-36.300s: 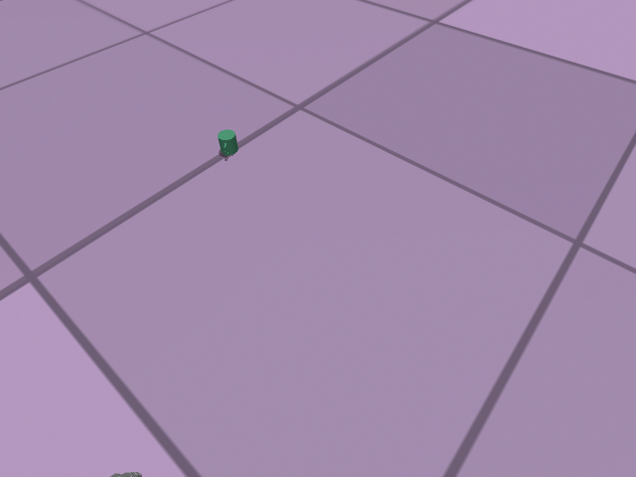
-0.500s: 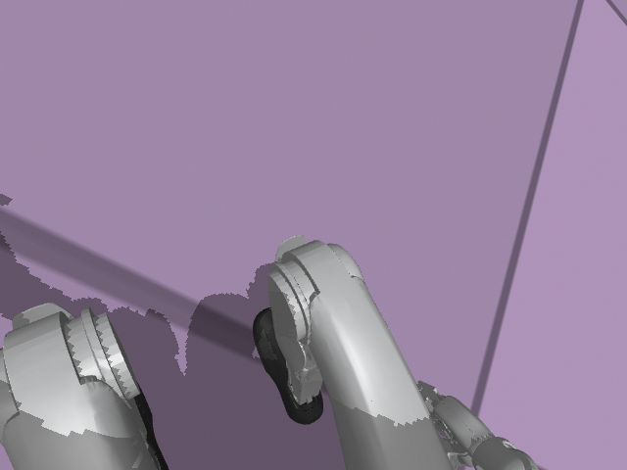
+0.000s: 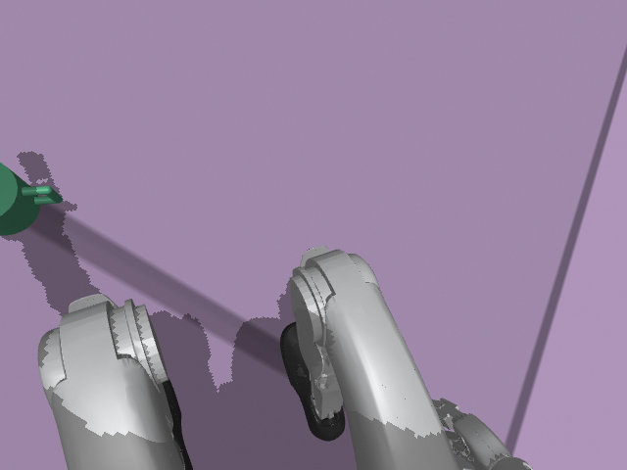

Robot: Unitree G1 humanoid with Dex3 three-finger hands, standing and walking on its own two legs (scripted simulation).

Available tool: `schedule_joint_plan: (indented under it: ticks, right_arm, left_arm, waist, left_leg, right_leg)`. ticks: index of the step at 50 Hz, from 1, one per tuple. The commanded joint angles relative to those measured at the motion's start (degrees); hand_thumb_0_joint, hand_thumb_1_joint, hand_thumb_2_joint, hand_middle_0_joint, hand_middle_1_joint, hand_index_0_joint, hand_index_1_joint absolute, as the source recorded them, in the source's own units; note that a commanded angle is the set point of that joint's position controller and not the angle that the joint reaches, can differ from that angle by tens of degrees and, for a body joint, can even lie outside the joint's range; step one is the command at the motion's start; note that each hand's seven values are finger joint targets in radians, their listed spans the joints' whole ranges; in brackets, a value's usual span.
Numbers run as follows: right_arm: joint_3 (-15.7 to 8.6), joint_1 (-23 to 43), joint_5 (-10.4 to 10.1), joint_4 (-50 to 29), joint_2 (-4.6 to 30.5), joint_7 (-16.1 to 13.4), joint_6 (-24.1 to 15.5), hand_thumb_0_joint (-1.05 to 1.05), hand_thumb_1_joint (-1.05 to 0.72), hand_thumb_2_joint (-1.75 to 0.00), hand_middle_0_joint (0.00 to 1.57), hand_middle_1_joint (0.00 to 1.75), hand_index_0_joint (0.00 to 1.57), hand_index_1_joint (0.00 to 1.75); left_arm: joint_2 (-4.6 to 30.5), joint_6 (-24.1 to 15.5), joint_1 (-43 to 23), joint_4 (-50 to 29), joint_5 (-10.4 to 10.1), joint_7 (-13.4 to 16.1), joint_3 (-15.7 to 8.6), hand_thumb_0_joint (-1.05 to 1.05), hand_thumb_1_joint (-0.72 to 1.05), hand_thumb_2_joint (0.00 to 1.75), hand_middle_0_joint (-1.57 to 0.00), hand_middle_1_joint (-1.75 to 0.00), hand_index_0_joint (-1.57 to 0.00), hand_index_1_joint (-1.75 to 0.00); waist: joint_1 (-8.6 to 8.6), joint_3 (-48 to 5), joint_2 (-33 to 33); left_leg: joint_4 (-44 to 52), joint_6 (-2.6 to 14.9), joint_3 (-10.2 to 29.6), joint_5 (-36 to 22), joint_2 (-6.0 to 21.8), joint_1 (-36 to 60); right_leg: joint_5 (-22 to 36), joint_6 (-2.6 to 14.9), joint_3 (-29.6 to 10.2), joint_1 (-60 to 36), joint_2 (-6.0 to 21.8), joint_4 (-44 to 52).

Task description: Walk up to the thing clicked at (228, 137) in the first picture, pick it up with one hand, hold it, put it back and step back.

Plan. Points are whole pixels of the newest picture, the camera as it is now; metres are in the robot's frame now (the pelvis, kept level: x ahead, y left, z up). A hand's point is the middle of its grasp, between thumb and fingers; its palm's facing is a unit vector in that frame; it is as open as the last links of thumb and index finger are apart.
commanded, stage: withdraw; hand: left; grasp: from above
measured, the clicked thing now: (6, 197) +0.47 +0.33 -0.27
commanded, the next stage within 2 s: home in 0.62 s
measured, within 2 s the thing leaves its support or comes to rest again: neither
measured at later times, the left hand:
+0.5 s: hand out of the picture +0.44 +0.35 -0.09, palm faces -0.49 -0.09 -0.87, open 14.0 cm
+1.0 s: hand out of the picture +0.43 +0.35 -0.05, palm faces -0.36 -0.21 -0.91, open 12.5 cm
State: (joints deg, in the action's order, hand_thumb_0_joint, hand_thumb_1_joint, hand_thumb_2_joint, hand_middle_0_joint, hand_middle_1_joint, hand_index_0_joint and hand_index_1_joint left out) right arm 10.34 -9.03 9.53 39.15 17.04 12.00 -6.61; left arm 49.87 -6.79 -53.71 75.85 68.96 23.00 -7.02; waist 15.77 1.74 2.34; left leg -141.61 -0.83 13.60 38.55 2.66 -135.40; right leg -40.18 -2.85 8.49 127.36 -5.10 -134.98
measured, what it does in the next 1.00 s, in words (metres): rises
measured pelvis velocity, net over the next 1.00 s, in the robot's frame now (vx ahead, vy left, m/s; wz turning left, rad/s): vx -0.01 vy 0.00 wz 0.09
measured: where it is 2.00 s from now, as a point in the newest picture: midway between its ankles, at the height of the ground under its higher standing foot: (247, 426)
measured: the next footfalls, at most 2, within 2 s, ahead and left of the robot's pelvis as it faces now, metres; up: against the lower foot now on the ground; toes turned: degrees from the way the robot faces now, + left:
none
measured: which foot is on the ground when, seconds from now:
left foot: down 0.00-1.00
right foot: down 0.00-1.00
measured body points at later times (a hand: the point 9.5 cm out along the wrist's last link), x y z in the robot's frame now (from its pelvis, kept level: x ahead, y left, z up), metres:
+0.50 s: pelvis -0.02 +0.00 +0.05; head +0.21 +0.10 +0.42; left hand +0.46 +0.35 -0.04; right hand +0.07 -0.27 -0.04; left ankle +0.07 +0.13 -0.28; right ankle +0.10 -0.12 -0.28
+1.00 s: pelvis -0.01 +0.00 +0.07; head +0.21 +0.08 +0.45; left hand +0.45 +0.36 +0.00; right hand +0.07 -0.24 -0.05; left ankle +0.07 +0.13 -0.28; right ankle +0.10 -0.12 -0.28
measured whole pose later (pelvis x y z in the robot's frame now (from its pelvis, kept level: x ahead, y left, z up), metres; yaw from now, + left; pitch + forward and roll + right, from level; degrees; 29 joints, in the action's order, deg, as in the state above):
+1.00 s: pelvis -0.01 +0.00 +0.07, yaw +5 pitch +35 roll -9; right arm 3.8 -12.3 3.6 38.2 13.4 6.8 2.0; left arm 40.5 -2.8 -47.1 59.2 57.4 7.5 -3.9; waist 10.5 -5.7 -2.4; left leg -127.8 0.4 7.7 36.7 2.6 -127.0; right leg -39.7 -2.6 4.3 120.3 -3.2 -124.1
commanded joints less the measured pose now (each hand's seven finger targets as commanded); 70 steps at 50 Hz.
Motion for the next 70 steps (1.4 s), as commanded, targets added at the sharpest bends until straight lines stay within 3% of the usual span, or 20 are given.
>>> schedule_joint_plan:
  ticks: [1,7,8,12,14,17,23,31,35,38,43,48,51,53,54,56,58,62,67,70]
  right_arm:
    - [-8.1,-11.2,-2.4,-1.0,15.4,-0.9,1.8,0.00,-0.90,-0.90,0.20,0.30,0.20,0.30]
    - [-9.6,-13.0,-4.0,-1.6,13.6,-3.2,5.5,0.00,-0.90,-0.90,0.20,0.30,0.20,0.30]
    - [-9.9,-12.7,-4.1,-2.6,14.1,-3.9,6.0,0.00,-0.90,-0.90,0.20,0.30,0.20,0.30]
    - [-9.1,-12.5,-4.7,-3.7,13.6,-5.8,7.3,0.00,-0.90,-0.90,0.20,0.30,0.20,0.30]
    - [-8.5,-11.8,-5.0,-4.0,13.2,-6.7,7.6,0.00,-0.89,-0.90,0.20,0.30,0.20,0.30]
    - [-7.6,-11.3,-4.9,-4.2,13.2,-7.4,8.1,0.00,-0.89,-0.90,0.20,0.30,0.20,0.30]
    - [-6.0,-10.9,-3.3,-2.7,13.8,-7.3,7.9,0.00,-0.90,-0.90,0.20,0.30,0.20,0.30]
    - [-5.1,-12.1,-1.0,-1.9,15.4,-6.5,6.0,0.00,-0.90,-0.90,0.20,0.30,0.20,0.30]
    - [-6.4,-12.4,-0.9,-2.7,15.2,-6.4,5.1,0.00,-0.90,-0.90,0.20,0.30,0.20,0.30]
    - [-7.6,-13.6,-1.9,-1.9,14.6,-6.2,5.1,0.00,-0.88,-0.89,0.20,0.30,0.20,0.30]
    - [-9.9,-15.6,-3.9,-1.8,13.2,-6.0,6.7,0.00,-0.89,-0.90,0.20,0.30,0.20,0.30]
    - [-12.9,-14.1,-6.8,-3.7,11.6,-6.3,8.1,0.00,-0.90,-0.90,0.20,0.30,0.20,0.30]
    - [-13.3,-11.5,-7.9,-5.1,10.8,-6.9,8.6,0.00,-0.90,-0.90,0.20,0.30,0.20,0.30]
    - [-13.2,-9.9,-8.4,-6.3,9.2,-7.1,8.5,0.00,-0.90,-0.90,0.20,0.30,0.20,0.30]
    - [-13.5,-9.4,-8.8,-6.7,9.3,-7.4,8.4,0.00,-0.90,-0.90,0.20,0.30,0.20,0.30]
    - [-13.9,-8.0,-9.2,-7.6,8.8,-7.8,8.1,0.00,-0.90,-0.90,0.20,0.30,0.20,0.30]
    - [-14.4,-6.6,-9.8,-8.1,8.5,-8.5,7.7,0.00,-0.90,-0.90,0.20,0.30,0.20,0.30]
    - [-14.6,-4.2,-10.5,-9.3,8.3,-10.1,6.1,0.00,-0.90,-0.90,0.20,0.30,0.20,0.30]
    - [-14.4,-1.2,-11.2,-10.9,7.5,-12.5,3.5,0.00,-0.90,-0.90,0.20,0.30,0.20,0.30]
    - [-13.8,0.7,-11.5,-11.3,6.5,-13.9,2.2,0.00,-0.90,-0.90,0.20,0.30,0.20,0.30]
  left_arm:
    - [14.8,3.1,-18.2,-13.9,-2.4,-3.2,-0.2,0.00,-0.54,0.99,-0.07,-1.00,-0.07,-1.00]
    - [7.0,3.5,-19.1,-14.0,-5.9,-14.1,6.3,0.00,-0.54,1.00,-0.07,-1.00,-0.07,-1.00]
    - [8.4,3.3,-18.1,-13.7,-6.0,-15.4,5.3,0.00,-0.54,1.01,-0.07,-1.00,-0.07,-1.00]
    - [7.1,1.3,-19.1,-12.8,-6.1,-18.5,7.1,0.00,-0.51,0.99,-0.08,-0.99,-0.08,-0.99]
    - [8.4,-0.1,-19.9,-13.5,-5.8,-18.9,6.8,0.00,-0.50,0.99,-0.09,-0.98,-0.09,-0.98]
    - [8.5,-2.1,-20.5,-11.6,-4.1,-17.9,6.7,0.00,-0.51,0.99,-0.09,-0.98,-0.08,-0.98]
    - [9.8,-5.7,-26.0,-6.4,-0.8,-11.0,6.4,0.00,-0.51,0.98,-0.09,-0.98,-0.09,-0.98]
    - [18.3,-6.3,-32.4,-4.7,3.6,-1.8,0.4,0.00,-0.49,0.96,-0.10,-0.98,-0.10,-0.97]
    - [19.9,-3.7,-29.6,-8.6,2.3,-0.4,-2.0,0.00,-0.45,0.92,-0.14,-0.92,-0.15,-0.91]
    - [16.9,-0.9,-27.3,-10.8,0.6,-2.8,-0.3,0.00,-0.35,0.88,-0.24,-0.83,-0.21,-0.82]
    - [13.5,2.6,-17.7,-17.0,-5.2,-8.7,-0.5,0.00,-0.13,0.79,-0.21,-0.54,-0.19,-0.55]
    - [6.2,5.1,-4.2,-28.6,-15.1,-15.4,-0.3,0.00,0.26,0.76,-0.19,-0.37,-0.18,-0.37]
    - [2.8,6.4,2.5,-35.4,-21.7,-18.1,-1.1,0.00,0.50,0.72,-0.17,-0.27,-0.17,-0.28]
    - [-2.1,6.9,6.4,-40.5,-26.0,-19.7,0.8,0.00,0.66,0.79,-0.18,-0.27,-0.18,-0.27]
    - [-1.6,7.4,8.8,-42.7,-27.7,-20.0,-0.5,0.00,0.74,0.84,-0.19,-0.28,-0.19,-0.28]
    - [-4.1,7.8,11.0,-47.7,-30.8,-20.5,-0.3,0.00,0.90,0.90,-0.20,-0.30,-0.20,-0.30]
    - [-7.4,8.6,14.8,-50.7,-33.2,-20.7,0.8,0.00,0.90,0.90,-0.20,-0.30,-0.20,-0.30]
    - [-9.8,10.3,20.1,-56.9,-38.5,-20.1,-0.1,0.00,0.90,0.90,-0.20,-0.30,-0.20,-0.30]
    - [-14.0,14.0,28.2,-65.7,-46.1,-19.6,0.6,0.00,0.85,0.88,-0.20,-0.30,-0.20,-0.30]
    - [-18.0,16.8,36.2,-66.6,-51.0,-19.1,1.8,0.00,0.89,0.90,-0.20,-0.30,-0.20,-0.30]
  waist:
    - [-1.18,-45.1,-26.1]
    - [0.63,-38.4,-15.2]
    - [0.12,-37.5,-13.0]
    - [-0.03,-34.0,-11.7]
    - [-1.36,-34.7,-12.6]
    - [-1.18,-34.7,-15.6]
    - [0.66,-35.9,-19.5]
    - [0.66,-42.9,-27.6]
    - [-0.63,-48.7,-29.4]
    - [-0.95,-52.1,-28.4]
    - [-4.58,-54.6,-23.0]
    - [-7.96,-51.4,-17.9]
    - [-8.72,-48.0,-13.6]
    - [-8.45,-45.9,-12.6]
    - [-9.75,-47.0,-11.8]
    - [-9.68,-46.7,-12.8]
    - [-9.95,-44.5,-13.1]
    - [-10.72,-42.3,-13.4]
    - [-11.09,-43.2,-13.3]
    - [-10.53,-37.8,-9.8]
  left_leg:
    - [17.7,1.80,-7.4,-10.8,0.4,35.3]
    - [20.4,3.01,-8.9,-7.0,-0.4,29.4]
    - [20.7,3.03,-8.7,-7.3,-0.4,29.2]
    - [23.2,2.75,-8.3,-4.3,-0.8,29.7]
    - [24.4,2.60,-8.3,-3.9,-0.9,31.3]
    - [25.3,2.18,-7.6,-5.5,-0.7,33.5]
    - [23.1,1.90,-7.4,-7.0,-0.7,34.8]
    - [20.4,1.25,-8.0,-7.3,-0.9,39.0]
    - [20.1,1.48,-9.2,-6.9,-1.0,39.3]
    - [20.7,1.91,-9.4,-9.0,-0.7,41.0]
    - [24.0,2.55,-10.4,-12.0,-1.0,41.0]
    - [30.9,2.72,-9.6,-12.1,-0.9,43.7]
    - [33.9,2.98,-8.5,-10.8,-0.8,44.6]
    - [36.9,3.21,-8.6,-9.4,-0.7,44.9]
    - [38.1,3.27,-8.5,-9.3,-0.6,47.1]
    - [40.9,3.13,-8.5,-8.0,-0.6,48.9]
    - [44.8,2.76,-7.8,-6.8,-0.3,52.9]
    - [51.5,2.33,-6.9,-2.3,-0.2,58.6]
    - [57.1,1.95,-7.6,-5.1,-0.6,67.5]
    - [60.8,2.12,-7.9,-2.9,-0.9,68.7]
  right_leg:
    - [15.5,4.57,3.0,-20.1,-1.5,16.1]
    - [11.0,4.57,0.0,-24.0,-1.1,22.9]
    - [10.6,4.78,-0.2,-24.4,-1.1,23.3]
    - [7.2,5.40,0.4,-22.0,-0.5,24.4]
    - [7.0,5.39,0.3,-21.4,-0.3,24.2]
    - [9.0,5.41,1.0,-19.0,0.0,22.3]
    - [11.0,5.16,1.9,-15.6,0.1,18.8]
    - [10.9,5.07,3.0,-14.9,0.4,15.8]
    - [10.8,4.95,2.2,-17.5,0.6,16.5]
    - [12.8,4.88,1.6,-19.5,0.2,18.0]
    - [15.1,4.47,0.2,-27.2,0.1,22.3]
    - [14.3,4.80,-1.1,-29.2,0.5,27.1]
    - [13.2,4.83,-1.7,-29.8,0.8,30.5]
    - [12.9,4.54,-2.4,-32.9,0.9,33.0]
    - [12.8,4.54,-2.7,-34.1,1.1,34.2]
    - [12.0,4.55,-3.2,-36.2,1.4,36.4]
    - [11.2,4.64,-3.3,-36.3,1.7,38.4]
    - [8.6,4.44,-3.7,-39.9,2.2,43.0]
    - [10.4,4.29,-4.8,-47.4,2.7,49.6]
    - [8.2,4.12,-5.6,-51.1,2.8,55.1]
